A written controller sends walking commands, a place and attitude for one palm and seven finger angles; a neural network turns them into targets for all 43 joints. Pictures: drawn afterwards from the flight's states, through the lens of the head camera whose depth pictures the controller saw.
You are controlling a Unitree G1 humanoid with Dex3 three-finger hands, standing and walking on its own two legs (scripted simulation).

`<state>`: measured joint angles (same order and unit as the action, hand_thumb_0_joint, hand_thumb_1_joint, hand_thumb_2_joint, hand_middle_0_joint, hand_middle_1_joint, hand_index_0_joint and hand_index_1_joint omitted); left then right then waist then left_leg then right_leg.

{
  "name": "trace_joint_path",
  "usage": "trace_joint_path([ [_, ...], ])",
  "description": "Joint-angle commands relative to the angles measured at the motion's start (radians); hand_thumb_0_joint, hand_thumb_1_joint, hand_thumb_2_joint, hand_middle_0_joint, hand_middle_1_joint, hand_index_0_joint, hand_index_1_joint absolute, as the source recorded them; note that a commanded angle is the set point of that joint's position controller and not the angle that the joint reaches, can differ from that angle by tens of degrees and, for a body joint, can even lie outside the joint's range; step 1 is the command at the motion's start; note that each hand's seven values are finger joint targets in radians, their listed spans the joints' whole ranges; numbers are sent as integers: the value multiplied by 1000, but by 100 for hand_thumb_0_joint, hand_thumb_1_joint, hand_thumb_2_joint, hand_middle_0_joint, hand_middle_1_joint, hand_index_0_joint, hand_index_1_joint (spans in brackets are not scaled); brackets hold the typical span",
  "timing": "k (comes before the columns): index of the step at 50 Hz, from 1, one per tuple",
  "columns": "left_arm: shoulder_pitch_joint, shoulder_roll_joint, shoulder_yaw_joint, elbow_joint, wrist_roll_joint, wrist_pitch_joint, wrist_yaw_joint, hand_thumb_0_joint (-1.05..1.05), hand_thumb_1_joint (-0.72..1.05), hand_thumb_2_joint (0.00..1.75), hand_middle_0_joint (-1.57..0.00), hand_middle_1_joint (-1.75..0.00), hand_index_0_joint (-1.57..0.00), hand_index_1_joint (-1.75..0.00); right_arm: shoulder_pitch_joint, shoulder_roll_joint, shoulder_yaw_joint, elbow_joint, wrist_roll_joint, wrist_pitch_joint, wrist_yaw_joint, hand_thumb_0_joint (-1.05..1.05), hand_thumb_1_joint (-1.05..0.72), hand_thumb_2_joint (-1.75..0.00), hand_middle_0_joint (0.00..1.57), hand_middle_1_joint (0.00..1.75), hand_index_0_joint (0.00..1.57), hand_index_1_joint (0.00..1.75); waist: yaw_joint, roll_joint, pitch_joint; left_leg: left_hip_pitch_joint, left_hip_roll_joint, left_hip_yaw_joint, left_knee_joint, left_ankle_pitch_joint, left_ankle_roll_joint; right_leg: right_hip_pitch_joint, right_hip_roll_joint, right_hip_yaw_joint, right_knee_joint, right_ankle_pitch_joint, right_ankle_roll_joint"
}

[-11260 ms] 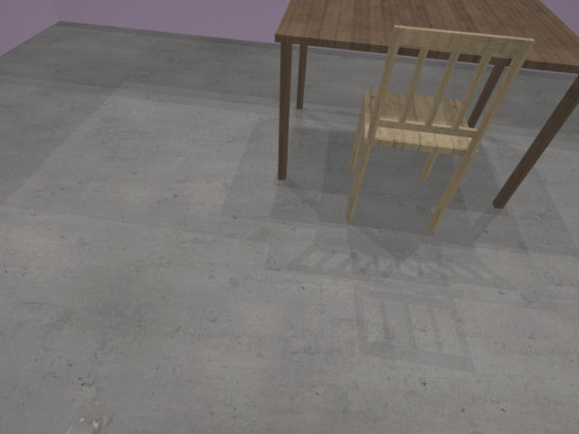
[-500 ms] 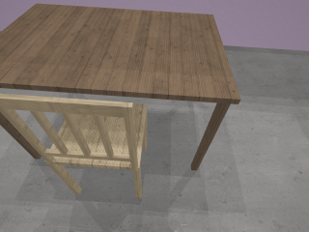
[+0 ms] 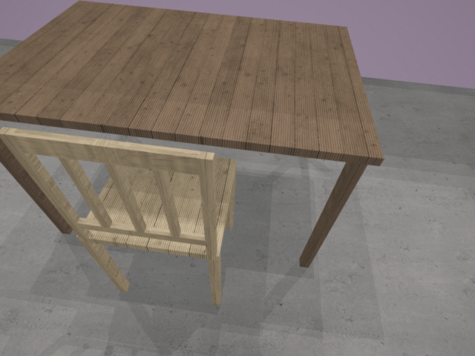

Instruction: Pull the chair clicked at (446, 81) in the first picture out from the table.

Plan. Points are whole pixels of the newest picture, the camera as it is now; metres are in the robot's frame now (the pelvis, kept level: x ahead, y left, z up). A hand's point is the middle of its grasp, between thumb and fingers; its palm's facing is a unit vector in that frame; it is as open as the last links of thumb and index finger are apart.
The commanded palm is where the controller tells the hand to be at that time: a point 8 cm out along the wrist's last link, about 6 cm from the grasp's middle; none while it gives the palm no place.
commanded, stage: come to a stop and stand still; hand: left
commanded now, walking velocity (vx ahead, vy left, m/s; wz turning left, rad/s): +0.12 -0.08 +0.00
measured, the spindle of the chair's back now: (129, 200) +0.44 +0.29 -0.08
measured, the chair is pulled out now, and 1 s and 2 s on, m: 0.00 0.00 0.00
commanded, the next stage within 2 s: look again from close up in 0.30 s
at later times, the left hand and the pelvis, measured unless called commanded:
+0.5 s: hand out of the picture +0.00 +0.15 -0.16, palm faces -0.03 -0.97 -0.22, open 7.3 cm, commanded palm none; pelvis +0.00 -0.02 +0.00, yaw -1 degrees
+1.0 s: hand out of the picture +0.02 +0.16 -0.16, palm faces +0.00 -0.98 -0.21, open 7.4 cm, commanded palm none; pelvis +0.01 -0.02 +0.01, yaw -2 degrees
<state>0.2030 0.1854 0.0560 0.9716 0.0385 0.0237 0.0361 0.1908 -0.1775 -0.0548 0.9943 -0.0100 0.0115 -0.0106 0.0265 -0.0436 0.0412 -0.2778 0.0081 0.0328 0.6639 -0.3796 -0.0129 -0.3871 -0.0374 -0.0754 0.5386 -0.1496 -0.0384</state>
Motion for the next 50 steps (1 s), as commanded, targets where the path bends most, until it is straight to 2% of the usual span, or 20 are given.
trace_joint_path([
  [1, 39, 35, 2, -67, -28, 7, -8, 0, 90, 90, -20, -30, -20, -30, 238, -95, 1, 18, -22, -17, -10, 0, -90, -90, 20, 30, 20, 30, -59, 304, -11, 121, 219, -289, -479, -137, 77, -136, 6, 68, 63, -349, 20],
  [2, 33, 32, -3, -69, -21, 7, -10, 0, 90, 90, -20, -30, -20, -30, 156, -125, 1, -24, -26, -16, -16, 0, -90, -90, 20, 30, 20, 30, -42, 328, 77, -57, 320, -392, -567, -202, 145, -105, 24, 43, 185, -329, 33],
  [3, 47, 36, -3, -53, -17, 5, -16, 0, 90, 90, -20, -30, -20, -30, 76, -130, 13, -43, -31, -17, -13, 0, -90, -90, 20, 30, 20, 30, -16, 264, 79, -179, 318, -377, -584, -262, 178, -20, 6, 84, 259, -271, 25],
  [5, 97, 27, -3, 1, -5, 5, -26, 0, 90, 90, -20, -30, -20, -30, 38, -87, 26, -32, -23, -30, -24, 0, -90, -90, 20, 30, 20, 30, 11, 205, 90, -134, 226, -254, -539, -118, 136, -6, 19, 97, 337, -180, 29],
  [7, 131, 16, -9, 24, -7, -2, -33, 0, 90, 90, -20, -30, -20, -30, 76, -84, 29, -18, -18, -38, -28, 0, -90, -90, 20, 30, 20, 30, 3, 158, 87, -46, 205, -195, -515, -12, 136, -55, 25, 77, 363, -164, 31],
  [9, 118, 10, -13, 23, -9, -10, -31, 0, 90, 90, -20, -30, -20, -30, 135, -88, 26, 6, -21, -41, -31, 0, -90, -90, 20, 30, 20, 30, -26, 148, 68, 71, 221, -196, -481, 118, 154, -88, 13, 60, 314, -218, 37],
  [11, 88, 2, -22, 20, -15, -18, -28, 0, 90, 90, -20, -30, -20, -30, 186, -90, 25, 31, -26, -41, -35, 0, -90, -90, 20, 30, 20, 30, -55, 164, 46, 149, 241, -203, -428, 331, 170, -69, 5, 54, 210, -285, 40],
  [13, 91, -7, -25, 27, -25, -24, -23, 0, 90, 90, -20, -30, -20, -30, 203, -90, 26, 51, -26, -39, -39, 0, -90, -90, 20, 30, 20, 30, -58, 164, 29, 165, 249, -200, -367, 537, 176, 7, 3, 54, 75, -307, 39],
  [15, 180, -8, -24, 69, -30, -35, -18, 0, 90, 90, -20, -30, -20, -30, 193, -98, 24, 67, -14, -37, -41, 0, -90, -90, 20, 30, 20, 30, -21, 128, -42, 170, 200, -150, -266, 604, 129, 162, 5, 53, -147, -90, 40],
  [16, 210, 19, -22, 91, -28, -43, -14, 0, 90, 90, -20, -30, -20, -30, 203, -73, 25, 75, -3, -40, -38, 0, -90, -90, 20, 30, 20, 30, -22, 71, -76, 103, 152, -105, -219, 520, 83, 279, -32, 106, -180, 58, 31],
  [17, 231, 55, -20, 104, -28, -49, -7, 0, 90, 90, -20, -30, -20, -30, 192, -40, 33, 75, 5, -41, -34, 0, -90, -90, 20, 30, 20, 30, -21, -19, -85, 13, 101, -57, -203, 328, 45, 368, -101, 182, -166, 268, 12],
  [18, 273, 77, -29, 129, -7, -50, 36, 0, 90, 90, -20, -30, -20, -30, 50, -86, 21, -3, 16, -52, -24, 0, -90, -90, 20, 30, 20, 30, 13, -37, -4, 46, 78, -3, -75, 258, 10, 192, -120, 222, -161, 539, 13],
  [19, 186, 86, -41, 89, -21, -64, 27, 0, 90, 90, -20, -30, -20, -30, 115, -27, 32, -10, 8, -34, -14, 0, -90, -90, 20, 30, 20, 30, -59, -41, -69, 42, 44, -11, -78, 40, 14, 173, -144, 216, -197, 158, -21],
  [21, 151, 63, -33, 66, -23, -78, 24, 0, 90, 90, -20, -30, -20, -30, 176, -23, 33, 29, -3, -29, -8, 0, -90, -90, 20, 30, 20, 30, -77, -37, -95, 54, 50, -13, -102, 104, 23, 180, -119, 228, -178, 106, -62],
  [23, 153, 63, -36, 61, -27, -90, 23, 0, 90, 90, -20, -30, -20, -30, 199, -13, 43, 39, -5, -34, -6, 0, -90, -90, 20, 30, 20, 30, -75, 5, -100, 78, 50, -14, -126, 141, 25, 188, -114, 221, -166, 124, -63],
  [27, 164, 55, -42, 80, -30, -84, 18, 0, 90, 90, -20, -30, -20, -30, 193, -11, 50, 59, -2, -39, -16, 0, -90, -90, 20, 30, 20, 30, -52, 49, -18, 68, 74, -27, -182, 243, 27, 195, -76, 185, -129, 255, -40],
  [29, 178, 58, -43, 86, -30, -80, 19, 0, 90, 90, -20, -30, -20, -30, 185, -15, 51, 60, -1, -33, -17, 0, -90, -90, 20, 30, 20, 30, -46, -28, 50, 38, 68, -19, -182, 194, 21, 172, -79, 193, -158, 235, -29],
  [31, 171, 65, -42, 87, -30, -77, 19, 0, 90, 90, -20, -30, -20, -30, 187, -20, 51, 68, -1, -31, -18, 0, -90, -90, 20, 30, 20, 30, -49, -33, 65, 51, 65, -17, -194, 177, 18, 159, -81, 199, -180, 186, -30],
  [39, 157, 89, -36, 70, -32, -71, 15, 0, 90, 90, -20, -30, -20, -30, 169, -41, 57, 87, -5, -34, -20, 0, -90, -90, 20, 30, 20, 30, -36, 31, 34, 77, 75, -24, -237, 235, 16, 201, -68, 185, -178, 179, -16],
  [50, 155, 94, -39, 82, -31, -65, 8, 0, 90, 90, -20, -30, -20, -30, 146, -58, 60, 104, -2, -40, -25, 0, -90, -90, 20, 30, 20, 30, -28, 56, 8, 97, 89, -36, -262, 274, 20, 230, -62, 168, -169, 187, -14],
])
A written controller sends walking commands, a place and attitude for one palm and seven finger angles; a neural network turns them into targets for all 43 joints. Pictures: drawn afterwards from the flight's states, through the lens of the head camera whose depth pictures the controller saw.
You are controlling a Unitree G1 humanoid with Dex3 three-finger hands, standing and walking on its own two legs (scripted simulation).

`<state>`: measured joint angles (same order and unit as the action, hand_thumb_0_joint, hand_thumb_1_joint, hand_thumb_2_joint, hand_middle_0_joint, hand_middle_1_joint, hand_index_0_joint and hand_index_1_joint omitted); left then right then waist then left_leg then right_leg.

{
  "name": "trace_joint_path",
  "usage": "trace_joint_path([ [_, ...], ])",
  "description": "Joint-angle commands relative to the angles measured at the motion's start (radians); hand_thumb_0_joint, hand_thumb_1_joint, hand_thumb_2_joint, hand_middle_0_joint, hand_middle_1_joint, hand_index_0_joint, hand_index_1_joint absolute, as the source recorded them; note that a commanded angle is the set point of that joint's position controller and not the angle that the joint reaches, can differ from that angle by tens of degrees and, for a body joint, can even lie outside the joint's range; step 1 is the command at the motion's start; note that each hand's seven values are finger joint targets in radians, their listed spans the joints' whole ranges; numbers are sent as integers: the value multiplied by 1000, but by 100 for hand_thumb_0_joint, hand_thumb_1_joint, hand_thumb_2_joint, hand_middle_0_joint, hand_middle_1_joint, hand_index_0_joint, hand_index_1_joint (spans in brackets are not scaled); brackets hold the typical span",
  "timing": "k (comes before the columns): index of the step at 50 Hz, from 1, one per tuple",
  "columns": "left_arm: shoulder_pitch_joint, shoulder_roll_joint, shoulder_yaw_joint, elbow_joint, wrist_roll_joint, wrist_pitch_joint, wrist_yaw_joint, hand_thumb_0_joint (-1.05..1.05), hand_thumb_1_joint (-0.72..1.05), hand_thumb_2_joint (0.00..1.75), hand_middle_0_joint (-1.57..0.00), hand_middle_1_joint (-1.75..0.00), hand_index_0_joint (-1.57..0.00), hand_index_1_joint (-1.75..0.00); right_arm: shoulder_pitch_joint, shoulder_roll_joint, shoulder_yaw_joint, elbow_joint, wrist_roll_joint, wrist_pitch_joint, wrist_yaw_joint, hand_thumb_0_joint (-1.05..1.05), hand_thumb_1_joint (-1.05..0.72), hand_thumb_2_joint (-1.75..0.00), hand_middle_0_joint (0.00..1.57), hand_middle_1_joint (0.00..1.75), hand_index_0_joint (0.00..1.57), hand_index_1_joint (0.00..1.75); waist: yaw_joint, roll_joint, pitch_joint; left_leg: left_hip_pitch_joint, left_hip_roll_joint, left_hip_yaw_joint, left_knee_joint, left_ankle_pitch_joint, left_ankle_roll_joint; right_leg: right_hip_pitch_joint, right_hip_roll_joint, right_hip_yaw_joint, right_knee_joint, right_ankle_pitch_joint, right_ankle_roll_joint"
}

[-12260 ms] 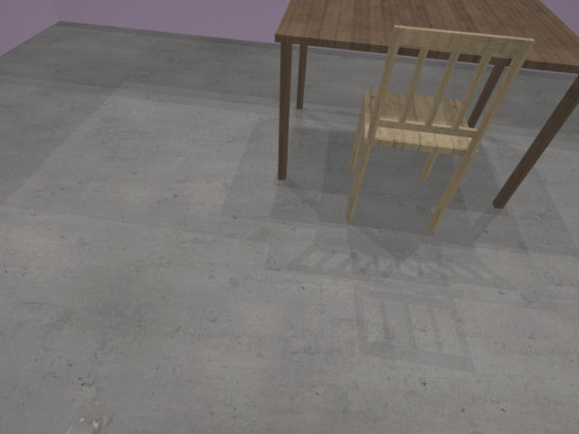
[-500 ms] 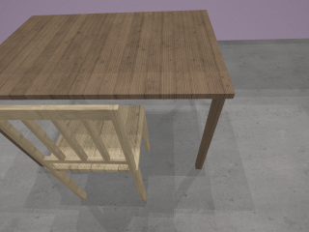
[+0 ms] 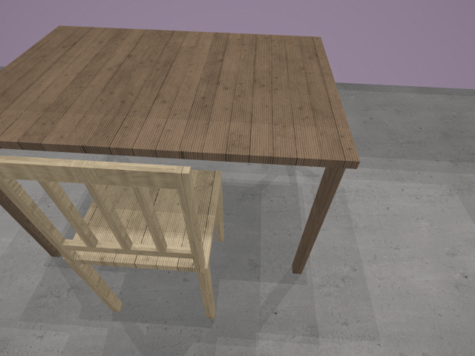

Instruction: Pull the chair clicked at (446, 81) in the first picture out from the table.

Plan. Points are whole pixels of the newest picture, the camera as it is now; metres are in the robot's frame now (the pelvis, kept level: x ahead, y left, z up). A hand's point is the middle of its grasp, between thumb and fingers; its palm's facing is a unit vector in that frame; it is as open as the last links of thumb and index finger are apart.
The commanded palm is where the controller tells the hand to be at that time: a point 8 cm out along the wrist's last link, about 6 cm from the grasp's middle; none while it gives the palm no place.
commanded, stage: look again from close up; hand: left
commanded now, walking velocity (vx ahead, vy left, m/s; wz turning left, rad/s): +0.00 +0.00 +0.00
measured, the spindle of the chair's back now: (112, 218) +0.42 +0.32 -0.09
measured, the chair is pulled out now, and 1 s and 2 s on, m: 0.00 0.00 0.00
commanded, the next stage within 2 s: raise the hand toward the chair's back in 1.18 s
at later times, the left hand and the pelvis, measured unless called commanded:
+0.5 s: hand out of the picture -0.01 +0.20 -0.18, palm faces +0.02 -0.98 -0.18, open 7.4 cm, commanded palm none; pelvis -0.01 +0.03 +0.00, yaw +0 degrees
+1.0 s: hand out of the picture -0.01 +0.23 -0.18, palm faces +0.02 -0.98 -0.19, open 7.4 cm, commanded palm none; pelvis +0.00 +0.06 +0.00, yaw +0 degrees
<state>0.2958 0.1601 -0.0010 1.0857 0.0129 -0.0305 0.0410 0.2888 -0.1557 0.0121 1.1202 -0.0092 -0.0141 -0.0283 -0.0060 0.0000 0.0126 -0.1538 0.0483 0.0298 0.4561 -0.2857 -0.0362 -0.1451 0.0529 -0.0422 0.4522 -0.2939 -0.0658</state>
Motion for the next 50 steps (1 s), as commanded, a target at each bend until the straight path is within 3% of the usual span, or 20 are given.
trace_joint_path([
  [1, 65, 119, 17, -29, -5, -11, 3, 0, 90, 90, -20, -30, -20, -30, 47, -83, -6, -22, -3, -15, -8, 0, -90, -90, 20, 30, 20, 30, 4, -3, 33, -25, 48, -37, -53, 185, 44, -9, -152, 136, -80, 341, 14],
  [13, 77, 101, 9, -10, -3, -4, 1, 0, 90, 90, -20, -30, -20, -30, 39, -83, -7, -1, -1, -17, -9, 0, -90, -90, 20, 30, 20, 30, 7, 2, 70, -31, 50, -54, -78, 167, 58, -44, -147, 122, -87, 235, 21],
  [25, 82, 92, 9, -1, -2, 3, 0, 0, 90, 90, -20, -30, -20, -30, 44, -86, -8, 5, -1, -22, -9, 0, -90, -90, 20, 30, 20, 30, 10, 10, 61, -36, 54, -71, -99, 166, 71, -46, -146, 110, -74, 173, 29],
  [30, 81, 96, 10, 0, -2, 3, 1, 0, 90, 90, -20, -30, -20, -30, 50, -89, -9, 7, 0, -27, -10, 0, -90, -90, 20, 30, 20, 30, 11, 16, 39, -25, 55, -75, -92, 226, 76, -31, -148, 104, -57, 216, 31],
  [50, 82, 88, 12, 4, 0, 10, 2, 0, 90, 90, -20, -30, -20, -30, 50, -92, -12, 7, 0, -29, -12, 0, -90, -90, 20, 30, 20, 30, 12, 8, 57, -21, 53, -86, -112, 236, 85, -42, -151, 95, -55, 187, 40],
])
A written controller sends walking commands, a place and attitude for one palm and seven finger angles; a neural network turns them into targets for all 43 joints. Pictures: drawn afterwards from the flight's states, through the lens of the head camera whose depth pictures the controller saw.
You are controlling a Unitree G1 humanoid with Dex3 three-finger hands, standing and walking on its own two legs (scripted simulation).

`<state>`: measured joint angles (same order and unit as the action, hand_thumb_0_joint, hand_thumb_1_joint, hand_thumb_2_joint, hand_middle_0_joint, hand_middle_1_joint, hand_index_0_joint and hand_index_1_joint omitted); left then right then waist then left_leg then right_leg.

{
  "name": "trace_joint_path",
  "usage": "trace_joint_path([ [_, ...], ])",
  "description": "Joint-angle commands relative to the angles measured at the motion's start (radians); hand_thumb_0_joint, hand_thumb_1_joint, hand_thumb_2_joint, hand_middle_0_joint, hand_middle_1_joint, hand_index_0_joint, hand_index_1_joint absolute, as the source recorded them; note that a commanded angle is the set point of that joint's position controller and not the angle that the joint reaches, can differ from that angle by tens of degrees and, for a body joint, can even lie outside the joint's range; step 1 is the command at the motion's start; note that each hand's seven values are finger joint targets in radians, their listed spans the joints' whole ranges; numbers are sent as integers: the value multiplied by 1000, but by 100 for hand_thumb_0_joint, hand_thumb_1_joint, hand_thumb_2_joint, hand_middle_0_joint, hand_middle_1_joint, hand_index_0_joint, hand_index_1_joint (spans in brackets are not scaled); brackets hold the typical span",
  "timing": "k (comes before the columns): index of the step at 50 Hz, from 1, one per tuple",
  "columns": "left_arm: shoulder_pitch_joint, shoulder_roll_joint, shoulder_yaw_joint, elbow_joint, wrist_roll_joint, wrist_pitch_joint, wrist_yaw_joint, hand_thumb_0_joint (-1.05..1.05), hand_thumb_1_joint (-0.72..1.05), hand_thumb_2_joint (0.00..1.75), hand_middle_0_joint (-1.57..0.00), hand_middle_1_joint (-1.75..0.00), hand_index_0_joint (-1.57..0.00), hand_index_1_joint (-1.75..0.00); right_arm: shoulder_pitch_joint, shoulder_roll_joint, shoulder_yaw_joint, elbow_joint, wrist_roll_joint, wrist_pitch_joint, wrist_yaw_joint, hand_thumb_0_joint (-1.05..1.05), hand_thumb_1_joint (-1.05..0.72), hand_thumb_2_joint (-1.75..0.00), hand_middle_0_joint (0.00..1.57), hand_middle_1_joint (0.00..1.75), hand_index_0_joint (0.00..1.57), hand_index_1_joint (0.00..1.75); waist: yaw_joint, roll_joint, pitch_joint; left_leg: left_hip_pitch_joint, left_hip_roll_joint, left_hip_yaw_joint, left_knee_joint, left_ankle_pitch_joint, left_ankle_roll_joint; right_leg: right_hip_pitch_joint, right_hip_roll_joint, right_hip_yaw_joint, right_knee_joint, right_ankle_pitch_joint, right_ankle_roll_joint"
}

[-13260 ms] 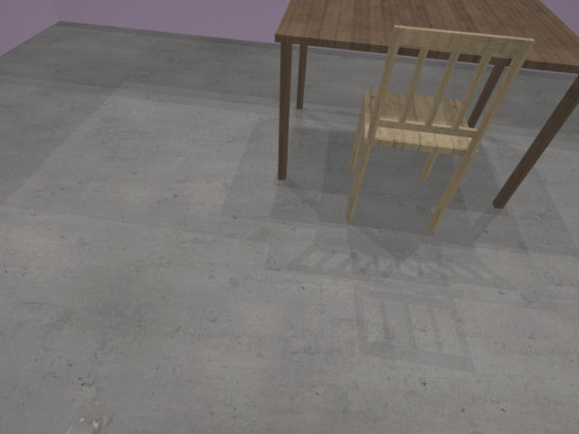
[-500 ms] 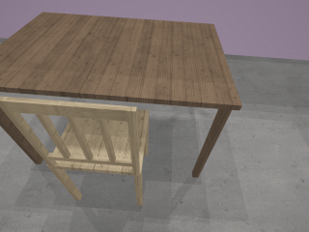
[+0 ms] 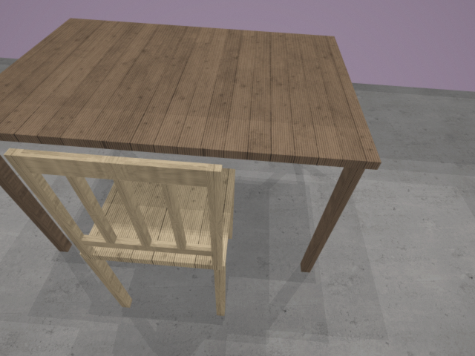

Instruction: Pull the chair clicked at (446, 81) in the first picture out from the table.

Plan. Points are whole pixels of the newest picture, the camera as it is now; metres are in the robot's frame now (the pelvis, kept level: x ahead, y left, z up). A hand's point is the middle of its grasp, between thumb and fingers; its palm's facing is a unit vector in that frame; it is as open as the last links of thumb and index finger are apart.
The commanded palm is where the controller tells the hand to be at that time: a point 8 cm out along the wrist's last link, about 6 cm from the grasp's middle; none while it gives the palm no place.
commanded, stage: look again from close up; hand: left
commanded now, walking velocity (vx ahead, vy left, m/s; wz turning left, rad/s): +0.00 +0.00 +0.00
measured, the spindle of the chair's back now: (135, 214) +0.42 +0.27 -0.09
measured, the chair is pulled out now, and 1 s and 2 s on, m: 0.00 0.00 0.00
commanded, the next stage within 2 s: raise the hand toward the chair's back in 0.18 s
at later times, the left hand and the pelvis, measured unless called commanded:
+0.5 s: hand (134, 309) +0.19 +0.18 -0.02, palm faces +0.20 -0.97 -0.11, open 7.8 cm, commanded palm +0.10 +0.22 -0.07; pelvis -0.03 +0.00 -0.02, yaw +2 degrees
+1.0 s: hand (159, 339) +0.16 +0.14 -0.06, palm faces -0.15 -0.99 -0.08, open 11.9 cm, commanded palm +0.12 +0.22 -0.06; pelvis -0.06 -0.05 -0.11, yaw +3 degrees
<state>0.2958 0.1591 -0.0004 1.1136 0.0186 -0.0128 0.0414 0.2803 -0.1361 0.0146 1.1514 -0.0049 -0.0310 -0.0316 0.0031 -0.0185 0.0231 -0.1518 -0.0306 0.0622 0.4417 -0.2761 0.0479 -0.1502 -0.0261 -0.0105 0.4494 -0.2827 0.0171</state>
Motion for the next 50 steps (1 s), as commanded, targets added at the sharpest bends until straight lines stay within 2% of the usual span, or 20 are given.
trace_joint_path([
  [1, 79, 91, 12, -24, -5, -7, 2, 0, 90, 90, -20, -30, -20, -30, 58, -112, -15, -24, -5, -13, -9, 0, -90, -90, 20, 30, 20, 30, 2, 25, 44, -20, 132, -118, -99, 227, 0, -37, -72, 61, -51, 176, -42],
  [13, 84, 90, 12, -21, -4, -7, 2, 0, 90, 90, -20, -30, -20, -30, 55, -109, -17, -23, -2, -13, -10, 0, -90, -90, 20, 30, 20, 30, 3, 23, 50, -19, 131, -117, -103, 231, 1, -38, -74, 65, -56, 179, -40],
  [14, 127, 102, 4, 5, 9, -28, 39, 0, 90, 90, -20, -30, -20, -30, -18, -146, -18, -105, 7, -15, 2, 0, -90, -90, 20, 30, 20, 30, 22, -4, 72, -80, 148, -94, 95, 455, -31, -72, -113, 90, -50, 477, -28],
  [15, -587, 324, 120, -1555, -197, -225, 28, 0, 88, 89, -20, -30, -20, -30, 27, -308, -51, -453, 50, -152, -35, 0, -90, -90, 20, 30, 20, 30, -104, 172, -413, 209, 62, -110, -12, 518, -52, -21, -6, -24, 49, 387, -39],
  [16, -204, 227, 87, -1283, -116, -154, 60, 0, 85, 88, -20, -29, -20, -29, -75, -201, -11, -394, 44, -247, -61, 0, -90, -90, 20, 30, 20, 30, -13, 302, -394, 267, 107, -77, -29, 648, -50, -89, 22, -31, 122, 139, -56],
  [17, -152, 189, 74, -1175, -132, -96, 113, 0, 83, 87, -19, -29, -19, -29, -61, -212, -37, -329, 48, -274, -60, 0, -90, -90, 20, 30, 20, 30, -35, 250, -316, 161, 105, -86, -36, 567, -85, -150, 20, -54, 148, 21, -44],
  [18, 125, -52, -60, -984, -139, -10, 92, 0, 81, 86, -19, -29, -19, -29, -18, -169, -41, -325, 58, -268, -46, 0, -90, -90, 20, 30, 20, 30, -52, 133, -166, 72, 108, -107, -46, 444, -73, -220, 21, -73, 137, -14, -38],
  [19, -28, -47, -79, -1181, -189, -50, 63, 0, 78, 85, -19, -28, -19, -28, -48, -218, -39, -417, 62, -275, -41, 0, -90, -90, 20, 30, 20, 30, -51, 107, -71, -29, 93, -123, -22, 290, -59, -209, 9, -81, 115, 11, -35],
  [22, 33, 50, 63, -1005, -162, -190, 5, 0, 71, 82, -18, -27, -18, -27, -64, -253, -66, -497, 28, -293, -33, 0, -90, -90, 20, 30, 20, 30, -63, -87, 22, -240, 39, -122, 115, 47, -42, -335, 24, -104, 106, -20, -41],
  [24, 209, -36, 63, -852, -194, -314, -92, 0, 67, 80, -18, -26, -18, -26, -105, -239, -80, -559, 17, -287, -11, 0, -90, -90, 20, 30, 20, 30, -2, -279, 9, -390, 37, -108, 217, -12, -52, -462, 42, -127, 222, -108, -40],
  [25, 268, -32, 81, -847, -216, -386, -152, 0, 64, 79, -17, -26, -17, -26, -121, -238, -89, -589, 13, -287, 3, 0, -90, -90, 20, 30, 20, 30, 23, -285, -34, -445, 31, -89, 270, -28, -57, -497, 40, -118, 273, -126, -43],
  [27, 373, 41, 169, -833, -244, -508, -282, 0, 60, 77, -17, -25, -17, -25, -144, -242, -108, -655, 14, -281, 43, 0, -90, -90, 20, 30, 20, 30, 76, -131, -120, -481, 6, -59, 346, 5, -73, -484, 32, -90, 359, -65, -65],
  [28, 337, 72, 180, -856, -258, -560, -350, 0, 57, 76, -17, -25, -17, -25, -164, -251, -110, -693, 14, -278, 56, 0, -90, -90, 20, 30, 20, 30, 63, -75, -153, -500, -3, -48, 392, 19, -75, -482, 26, -79, 397, -22, -70],
  [32, 171, 201, 284, -963, -263, -546, -401, 0, 48, 72, -16, -23, -16, -23, -187, -247, -111, -790, 30, -241, 45, 0, -90, -90, 20, 30, 20, 30, 75, 14, -252, -663, -15, -17, 507, -93, -48, -548, 17, 0, 484, -127, -59],
  [35, -33, 216, 301, -1259, -308, -594, -339, 0, 41, 69, -15, -22, -15, -22, -176, -218, -101, -828, 30, -248, 23, 0, -90, -90, 20, 30, 20, 30, 38, 141, -357, -649, 2, -36, 569, -164, -31, -605, 14, 65, 466, -286, -52],
  [38, -130, 240, 263, -1550, -306, -691, -285, 0, 34, 66, -14, -21, -14, -21, -122, -210, -91, -795, 12, -262, -9, 0, -90, -90, 20, 30, 20, 30, -18, 200, -465, -602, 27, -68, 637, -95, -14, -638, 34, 75, 510, -210, -56],
  [40, -101, 190, 169, -1511, -290, -708, -310, 0, 29, 64, -14, -20, -14, -20, -109, -213, -77, -754, 13, -273, -18, 0, -90, -90, 20, 30, 20, 30, -61, 191, -406, -636, 37, -77, 672, -93, -10, -688, 37, 73, 512, -202, -56],
  [44, -93, 194, 111, -1249, -297, -587, -442, 0, 20, 60, -13, -19, -13, -19, -103, -240, -61, -709, 37, -290, -41, 0, -90, -90, 20, 30, 20, 30, -119, 49, -255, -777, 44, -99, 703, -188, -3, -716, 34, 100, 448, -311, -32],
  [46, -31, 234, 182, -1128, -309, -455, -488, 0, 15, 58, -13, -18, -13, -18, -113, -245, -64, -724, 55, -275, -53, 0, -90, -90, 20, 30, 20, 30, -78, -41, -287, -826, 37, -88, 696, -195, -1, -642, 17, 130, 409, -362, -19],
  [50, 57, 290, 363, -1173, -386, -254, -479, 0, 6, 54, -12, -17, -12, -17, -158, -225, -66, -793, 61, -231, -56, 0, -90, -90, 20, 30, 20, 30, 33, -60, -460, -775, 12, -75, 651, -73, -9, -412, -21, 149, 396, -193, 3],
])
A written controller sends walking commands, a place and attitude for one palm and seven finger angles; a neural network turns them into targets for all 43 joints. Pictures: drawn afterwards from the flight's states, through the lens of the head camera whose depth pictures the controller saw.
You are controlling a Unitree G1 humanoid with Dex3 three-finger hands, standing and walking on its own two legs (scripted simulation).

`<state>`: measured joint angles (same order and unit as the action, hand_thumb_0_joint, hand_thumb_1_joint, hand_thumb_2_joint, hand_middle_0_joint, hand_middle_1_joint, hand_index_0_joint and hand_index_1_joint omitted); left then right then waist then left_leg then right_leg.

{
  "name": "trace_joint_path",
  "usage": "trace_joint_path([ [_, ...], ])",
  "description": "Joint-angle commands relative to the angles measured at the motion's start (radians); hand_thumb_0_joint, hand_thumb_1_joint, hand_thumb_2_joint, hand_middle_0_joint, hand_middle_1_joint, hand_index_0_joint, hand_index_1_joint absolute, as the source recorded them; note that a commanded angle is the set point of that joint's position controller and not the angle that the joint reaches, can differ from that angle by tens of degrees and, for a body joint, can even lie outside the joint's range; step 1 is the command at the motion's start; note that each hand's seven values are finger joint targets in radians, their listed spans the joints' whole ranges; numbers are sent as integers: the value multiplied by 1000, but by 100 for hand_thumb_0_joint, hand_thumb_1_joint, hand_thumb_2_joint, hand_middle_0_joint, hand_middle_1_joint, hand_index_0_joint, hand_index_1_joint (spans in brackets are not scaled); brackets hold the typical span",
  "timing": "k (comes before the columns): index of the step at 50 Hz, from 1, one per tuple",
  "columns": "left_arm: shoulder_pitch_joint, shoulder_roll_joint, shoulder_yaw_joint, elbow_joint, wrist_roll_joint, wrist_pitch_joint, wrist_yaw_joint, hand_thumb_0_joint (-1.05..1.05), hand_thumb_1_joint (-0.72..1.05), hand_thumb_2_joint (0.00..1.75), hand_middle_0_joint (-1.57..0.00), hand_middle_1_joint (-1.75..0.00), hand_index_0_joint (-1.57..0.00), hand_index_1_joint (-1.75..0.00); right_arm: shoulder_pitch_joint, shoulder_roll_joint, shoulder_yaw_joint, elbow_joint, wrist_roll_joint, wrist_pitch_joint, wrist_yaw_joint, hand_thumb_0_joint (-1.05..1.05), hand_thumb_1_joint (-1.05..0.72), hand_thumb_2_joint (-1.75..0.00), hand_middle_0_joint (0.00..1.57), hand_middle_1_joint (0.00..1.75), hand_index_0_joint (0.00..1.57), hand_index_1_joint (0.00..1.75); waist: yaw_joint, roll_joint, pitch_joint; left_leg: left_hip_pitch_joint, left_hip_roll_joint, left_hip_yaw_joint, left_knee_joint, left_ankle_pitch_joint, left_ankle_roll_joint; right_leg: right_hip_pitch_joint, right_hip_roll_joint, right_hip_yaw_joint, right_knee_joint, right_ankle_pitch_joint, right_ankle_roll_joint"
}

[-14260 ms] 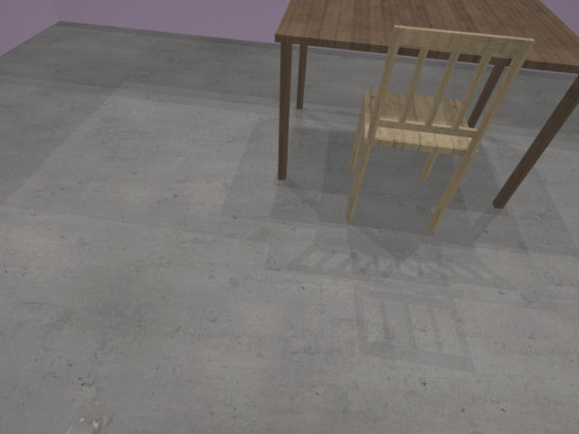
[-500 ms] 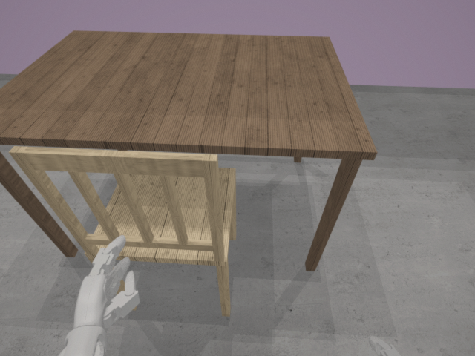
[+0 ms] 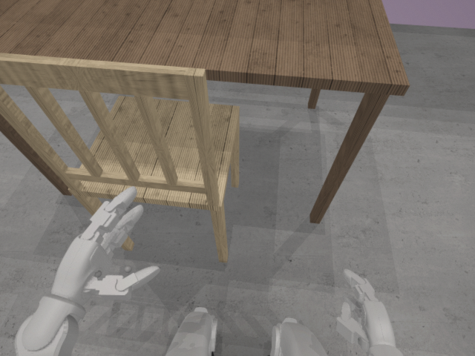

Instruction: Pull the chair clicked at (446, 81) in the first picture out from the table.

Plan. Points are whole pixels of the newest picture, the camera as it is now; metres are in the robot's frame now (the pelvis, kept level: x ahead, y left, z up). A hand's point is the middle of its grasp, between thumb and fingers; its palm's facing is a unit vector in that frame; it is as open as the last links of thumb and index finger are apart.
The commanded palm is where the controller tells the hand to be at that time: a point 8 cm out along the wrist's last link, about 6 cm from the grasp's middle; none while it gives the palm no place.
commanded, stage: raise the hand toward the chair's back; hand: left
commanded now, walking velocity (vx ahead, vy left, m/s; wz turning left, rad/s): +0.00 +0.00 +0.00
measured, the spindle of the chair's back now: (115, 140) +0.50 +0.29 +0.02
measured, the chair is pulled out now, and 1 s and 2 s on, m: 0.00 0.00 0.00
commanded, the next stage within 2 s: aim the fingers beside a spindle in 1.38 s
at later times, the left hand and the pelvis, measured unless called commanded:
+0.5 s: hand (92, 253) +0.25 +0.23 +0.07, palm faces -0.03 -1.00 -0.05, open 15.9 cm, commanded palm +0.23 +0.28 +0.07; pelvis +0.02 +0.03 +0.02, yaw -1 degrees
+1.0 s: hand (84, 239) +0.27 +0.25 +0.07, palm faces -0.09 -0.99 -0.05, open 17.0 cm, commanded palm +0.25 +0.30 +0.08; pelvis +0.02 +0.05 +0.03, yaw -1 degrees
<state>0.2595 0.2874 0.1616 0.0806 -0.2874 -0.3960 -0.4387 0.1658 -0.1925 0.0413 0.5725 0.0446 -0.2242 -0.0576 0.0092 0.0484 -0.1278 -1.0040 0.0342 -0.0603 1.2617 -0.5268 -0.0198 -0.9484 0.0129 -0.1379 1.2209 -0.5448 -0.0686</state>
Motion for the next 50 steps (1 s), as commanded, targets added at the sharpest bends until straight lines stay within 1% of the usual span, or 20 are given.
trace_joint_path([
  [1, 105, 169, 240, -187, -92, 132, 35, 0, 4, 53, -11, -16, -11, -16, -42, -154, -93, -218, 7, -34, -26, 0, -90, -90, 20, 30, 20, 30, 43, -119, -338, 90, -49, 43, -175, 214, 53, 420, -63, 271, -359, 144, 92],
  [2, 123, 165, 275, -199, -104, 116, 70, 0, 1, 52, -11, -16, -11, -16, -52, -134, -94, -209, 1, -33, -24, 0, -90, -90, 20, 30, 20, 30, 60, -106, -344, 100, -45, 34, -178, 253, 47, 442, -55, 255, -328, 238, 88],
  [3, 120, 153, 278, -275, -103, 80, 105, 0, -1, 51, -11, -16, -11, -16, -33, -121, -98, -203, -3, -38, -19, 0, -90, -90, 20, 30, 20, 30, 61, -99, -372, 118, -39, 33, -187, 290, 44, 453, -53, 241, -306, 323, 86],
  [5, 138, 99, 227, -298, -72, 3, 157, 0, -6, 49, -10, -15, -10, -15, -14, -106, -106, -170, -11, -45, -8, 0, -90, -90, 20, 30, 20, 30, 45, -69, -321, 158, -31, 36, -215, 326, 41, 388, -34, 190, -273, 389, 75],
  [8, 87, 67, 126, -257, -2, -96, 170, 0, -13, 46, -10, -14, -10, -14, -4, -122, -113, -136, -27, -53, 6, 0, -90, -90, 20, 30, 20, 30, -13, -43, -220, 173, -28, 29, -213, 310, 47, 236, -13, 136, -238, 323, 62],
  [11, 81, 32, 36, -169, 15, -130, 115, 0, -20, 43, -9, -13, -9, -13, 12, -156, -114, -127, -19, -67, 8, 0, -90, -90, 20, 30, 20, 30, -58, -26, -164, 160, -31, 24, -207, 208, 54, 127, -10, 127, -255, 162, 56],
  [12, 76, 32, 24, -164, 10, -125, 94, 0, -22, 42, -9, -12, -9, -12, 10, -166, -113, -134, -14, -71, 5, 0, -90, -90, 20, 30, 20, 30, -60, -27, -152, 167, -30, 22, -211, 192, 57, 111, -7, 124, -264, 132, 52],
  [15, 53, 112, 92, -226, -18, -106, 63, 0, -29, 39, -8, -11, -8, -11, 22, -187, -116, -154, -3, -83, -8, 0, -90, -90, 20, 30, 20, 30, -35, -2, -254, 214, -32, 17, -241, 184, 58, 165, -11, 122, -275, 109, 48],
  [17, 57, 155, 157, -267, -33, -89, 81, 0, -34, 37, -8, -11, -8, -11, 19, -182, -116, -160, -4, -80, -14, 0, -90, -90, 20, 30, 20, 30, -10, 7, -303, 250, -31, 14, -256, 232, 56, 205, -3, 106, -261, 162, 45],
  [19, 73, 140, 171, -345, -43, -93, 116, 0, -38, 35, -7, -10, -7, -10, 15, -167, -114, -170, -8, -77, -12, 0, -90, -90, 20, 30, 20, 30, 9, 50, -340, 309, -31, 11, -276, 297, 51, 222, -2, 84, -244, 224, 41],
  [21, 84, 110, 154, -360, -38, -94, 153, 0, -43, 33, -7, -9, -7, -9, 13, -157, -110, -167, -12, -69, -8, 0, -90, -90, 20, 30, 20, 30, 5, 67, -319, 340, -26, 6, -284, 334, 43, 202, 3, 68, -237, 248, 40],
  [24, 72, 79, 111, -289, -8, -74, 168, 0, -50, 30, -6, -8, -6, -8, 17, -162, -106, -160, -17, -49, 2, 0, -90, -90, 20, 30, 20, 30, -24, 46, -235, 317, -20, -9, -291, 311, 37, 154, 7, 51, -237, 227, 41],
  [28, 53, 57, 40, -177, 23, -9, 115, 0, -50, 30, -6, -8, -6, -8, 26, -181, -96, -185, -9, -21, 7, 0, -90, -90, 20, 30, 20, 30, -53, 11, -145, 272, -20, -18, -310, 207, 39, 116, 12, 49, -266, 161, 43],
  [32, -10, 137, 110, -236, 0, 12, 84, 0, -50, 30, -6, -8, -6, -8, 30, -195, -87, -213, -7, -17, -3, 0, -90, -90, 20, 30, 20, 30, -35, 17, -216, 302, -25, -18, -316, 217, 42, 172, 13, 57, -275, 172, 38],
  [35, -34, 153, 150, -333, -23, -20, 103, 0, -50, 30, -6, -8, -6, -8, 35, -183, -80, -218, -14, -25, -3, 0, -90, -90, 20, 30, 20, 30, -15, 73, -281, 376, -20, -27, -325, 299, 29, 186, 12, 51, -263, 210, 34],
  [37, -33, 163, 172, -326, -27, -39, 128, 0, -50, 30, -6, -8, -6, -8, 34, -177, -78, -204, -18, -26, -1, 0, -90, -90, 20, 30, 20, 30, -12, 75, -266, 372, -19, -30, -324, 308, 25, 180, 16, 49, -259, 208, 33],
  [39, -33, 135, 148, -293, -20, -48, 135, 0, -50, 30, -6, -8, -6, -8, 39, -176, -76, -192, -19, -26, 3, 0, -90, -90, 20, 30, 20, 30, -25, 82, -240, 367, -17, -32, -324, 308, 22, 162, 14, 45, -259, 206, 33],
  [43, -27, 114, 110, -188, -2, -17, 106, 0, -50, 30, -6, -8, -6, -8, 46, -195, -80, -186, -13, -20, 8, 0, -90, -90, 20, 30, 20, 30, -43, 54, -198, 330, -18, -33, -332, 265, 24, 145, 13, 43, -270, 183, 37],
  [47, -2, 136, 127, -176, -17, 27, 70, 0, -50, 30, -6, -8, -6, -8, 42, -206, -85, -202, -5, -18, 4, 0, -90, -90, 20, 30, 20, 30, -30, 31, -232, 337, -21, -24, -342, 278, 32, 195, 13, 48, -290, 201, 38],
  [50, -9, 158, 161, -247, -35, 15, 84, 0, -50, 30, -6, -8, -6, -8, 45, -198, -88, -207, -7, -23, 5, 0, -90, -90, 20, 30, 20, 30, -17, 46, -276, 369, -22, -18, -342, 330, 30, 222, 10, 50, -291, 233, 39],
])
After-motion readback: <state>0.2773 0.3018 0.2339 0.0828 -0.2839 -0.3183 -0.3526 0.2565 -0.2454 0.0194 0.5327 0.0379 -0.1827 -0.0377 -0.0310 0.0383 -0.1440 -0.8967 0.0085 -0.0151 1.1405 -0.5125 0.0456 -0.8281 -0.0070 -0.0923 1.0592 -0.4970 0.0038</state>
